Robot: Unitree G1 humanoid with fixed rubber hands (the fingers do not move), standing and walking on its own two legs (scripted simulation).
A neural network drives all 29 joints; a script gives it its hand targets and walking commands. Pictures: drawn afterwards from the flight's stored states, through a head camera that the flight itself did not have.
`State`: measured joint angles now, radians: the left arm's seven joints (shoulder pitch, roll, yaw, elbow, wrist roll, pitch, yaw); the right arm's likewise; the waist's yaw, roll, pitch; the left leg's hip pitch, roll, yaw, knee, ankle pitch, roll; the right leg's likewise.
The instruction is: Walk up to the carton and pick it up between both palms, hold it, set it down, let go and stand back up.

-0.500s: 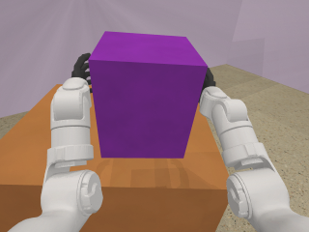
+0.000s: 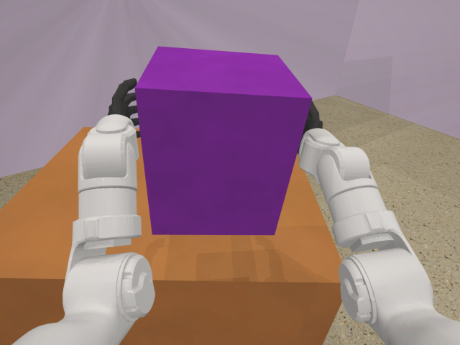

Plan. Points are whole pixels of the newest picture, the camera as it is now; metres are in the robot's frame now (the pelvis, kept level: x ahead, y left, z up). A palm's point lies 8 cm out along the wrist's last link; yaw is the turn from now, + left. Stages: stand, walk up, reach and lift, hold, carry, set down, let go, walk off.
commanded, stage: hold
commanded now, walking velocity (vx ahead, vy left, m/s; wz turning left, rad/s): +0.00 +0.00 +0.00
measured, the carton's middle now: (217, 142) +0.39 +0.00 +0.25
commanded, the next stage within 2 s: none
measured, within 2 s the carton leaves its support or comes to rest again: neither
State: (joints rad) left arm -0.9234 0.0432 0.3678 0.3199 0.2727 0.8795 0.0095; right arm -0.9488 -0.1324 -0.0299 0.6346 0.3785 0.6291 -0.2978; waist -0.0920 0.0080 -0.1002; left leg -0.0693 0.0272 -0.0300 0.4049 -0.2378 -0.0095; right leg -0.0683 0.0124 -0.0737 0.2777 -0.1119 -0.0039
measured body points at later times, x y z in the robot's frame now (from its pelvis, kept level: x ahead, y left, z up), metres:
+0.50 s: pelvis -0.01 +0.00 +0.00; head -0.09 +0.01 +0.44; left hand +0.38 +0.15 +0.30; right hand +0.37 -0.15 +0.27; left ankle +0.00 +0.12 -0.75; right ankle +0.03 -0.12 -0.75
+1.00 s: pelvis +0.00 +0.00 +0.00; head -0.08 +0.01 +0.44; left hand +0.39 +0.16 +0.29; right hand +0.38 -0.15 +0.28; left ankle +0.00 +0.12 -0.75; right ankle +0.03 -0.12 -0.75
